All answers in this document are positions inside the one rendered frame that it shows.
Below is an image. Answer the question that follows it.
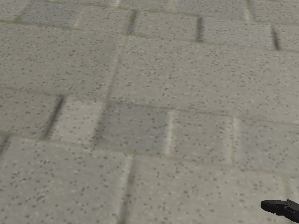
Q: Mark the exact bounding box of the right robot hand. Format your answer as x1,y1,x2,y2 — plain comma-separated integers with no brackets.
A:
261,199,299,223

